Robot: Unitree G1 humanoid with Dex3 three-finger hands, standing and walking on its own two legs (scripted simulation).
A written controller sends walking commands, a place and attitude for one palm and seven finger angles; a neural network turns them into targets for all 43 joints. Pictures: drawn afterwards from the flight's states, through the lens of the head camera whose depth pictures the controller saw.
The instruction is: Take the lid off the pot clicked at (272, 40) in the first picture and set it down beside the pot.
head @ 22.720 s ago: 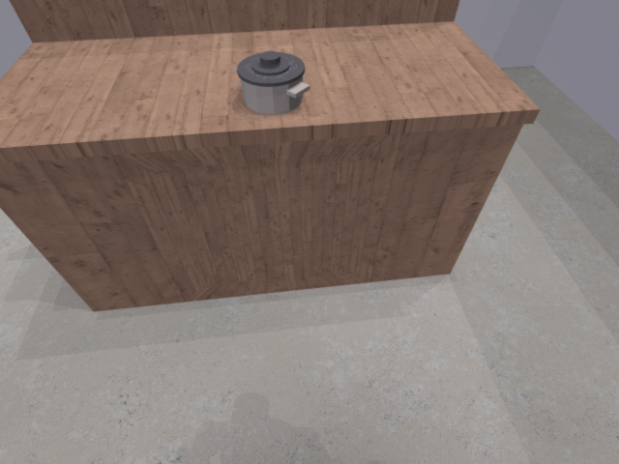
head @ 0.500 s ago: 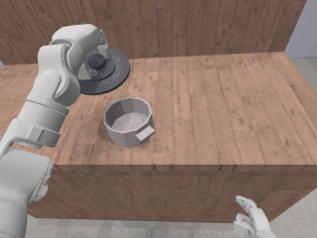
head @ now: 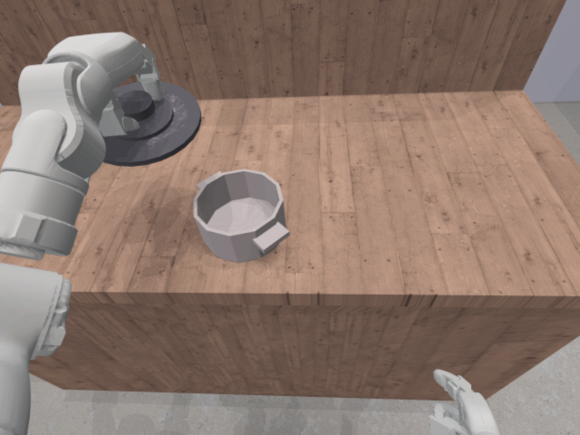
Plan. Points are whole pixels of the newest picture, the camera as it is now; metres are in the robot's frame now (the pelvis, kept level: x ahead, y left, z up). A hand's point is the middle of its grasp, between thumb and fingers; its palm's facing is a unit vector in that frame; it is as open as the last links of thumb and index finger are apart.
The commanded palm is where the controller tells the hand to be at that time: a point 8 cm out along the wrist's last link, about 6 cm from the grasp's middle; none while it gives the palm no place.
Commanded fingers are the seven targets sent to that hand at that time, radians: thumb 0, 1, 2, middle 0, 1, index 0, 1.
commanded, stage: move the lid sideways beside the pot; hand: left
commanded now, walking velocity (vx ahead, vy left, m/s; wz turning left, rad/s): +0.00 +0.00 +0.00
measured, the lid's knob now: (135, 105) +0.47 +0.22 +0.23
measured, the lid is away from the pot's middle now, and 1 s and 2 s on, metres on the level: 0.11 0.23 0.24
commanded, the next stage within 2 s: lower the lid onto the table in 1.10 s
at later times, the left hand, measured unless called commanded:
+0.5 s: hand (65, 117) +0.42 +0.29 +0.25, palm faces -0.18 -0.02 -0.98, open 8.1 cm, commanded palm +0.41 +0.29 +0.31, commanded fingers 0.00 0.54 1.13 -1.00 -1.03 -0.86 -0.92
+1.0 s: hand (31, 112) +0.43 +0.34 +0.25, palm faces -0.18 -0.02 -0.98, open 8.1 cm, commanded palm +0.41 +0.34 +0.31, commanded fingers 0.00 0.54 1.13 -1.00 -1.03 -0.86 -0.92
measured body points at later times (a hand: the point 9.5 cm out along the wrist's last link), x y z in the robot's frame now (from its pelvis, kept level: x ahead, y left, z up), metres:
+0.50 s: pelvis -0.01 +0.01 +0.00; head +0.03 -0.01 +0.45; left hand +0.43 +0.28 +0.30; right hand +0.16 -0.24 -0.11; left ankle +0.04 +0.09 -0.74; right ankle -0.01 -0.13 -0.74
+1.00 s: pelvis +0.01 +0.01 +0.00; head +0.05 +0.00 +0.45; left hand +0.44 +0.33 +0.30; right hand +0.13 -0.25 -0.12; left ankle +0.04 +0.09 -0.74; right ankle -0.01 -0.13 -0.74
